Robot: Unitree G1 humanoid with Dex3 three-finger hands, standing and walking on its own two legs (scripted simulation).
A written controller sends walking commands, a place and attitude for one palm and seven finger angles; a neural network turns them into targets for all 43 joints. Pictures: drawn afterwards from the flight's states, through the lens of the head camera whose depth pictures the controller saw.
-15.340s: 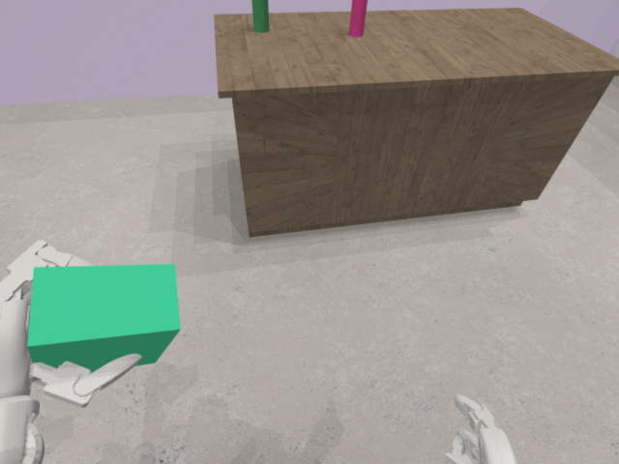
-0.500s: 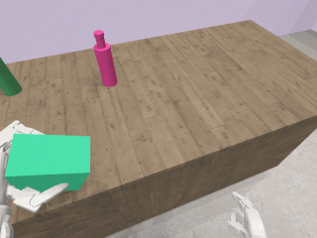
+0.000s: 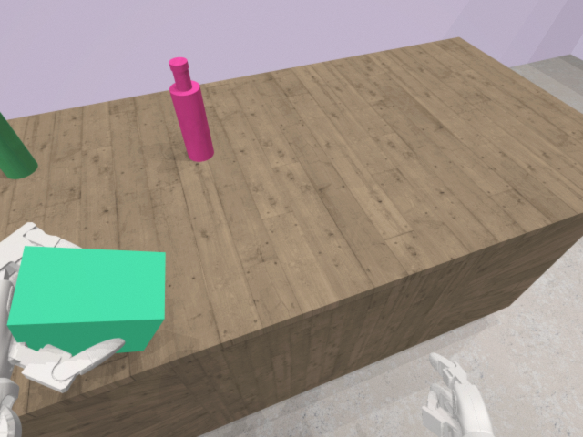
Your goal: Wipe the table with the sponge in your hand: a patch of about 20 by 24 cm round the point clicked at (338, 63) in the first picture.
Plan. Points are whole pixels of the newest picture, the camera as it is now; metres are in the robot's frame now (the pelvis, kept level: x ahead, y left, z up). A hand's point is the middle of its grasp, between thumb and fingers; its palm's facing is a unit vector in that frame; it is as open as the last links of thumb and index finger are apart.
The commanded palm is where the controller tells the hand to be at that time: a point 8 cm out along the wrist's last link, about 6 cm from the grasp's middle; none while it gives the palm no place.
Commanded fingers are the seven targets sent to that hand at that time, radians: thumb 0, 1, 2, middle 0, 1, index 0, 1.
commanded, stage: come to a stop and stand still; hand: left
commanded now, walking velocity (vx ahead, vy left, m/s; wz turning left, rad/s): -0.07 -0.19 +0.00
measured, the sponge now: (114, 307) +0.22 +0.20 +0.14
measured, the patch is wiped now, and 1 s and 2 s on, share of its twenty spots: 0.00 0.00 0.00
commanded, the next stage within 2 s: look again from close up in 1.00 s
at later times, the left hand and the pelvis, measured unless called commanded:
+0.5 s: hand (22, 317) +0.20 +0.28 +0.15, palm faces +0.28 -0.88 -0.39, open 10.7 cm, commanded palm +0.15 +0.32 +0.18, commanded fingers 0.00 0.10 1.30 -1.20 -1.60 -1.20 -1.60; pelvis -0.02 +0.04 +0.00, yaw -2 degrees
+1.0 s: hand out of the picture +0.23 +0.32 +0.16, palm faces +0.34 -0.85 -0.40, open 10.7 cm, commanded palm +0.17 +0.36 +0.18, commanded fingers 0.00 0.10 1.30 -1.20 -1.60 -1.20 -1.60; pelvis +0.01 +0.08 +0.01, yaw +0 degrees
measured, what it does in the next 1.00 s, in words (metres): shifts its weight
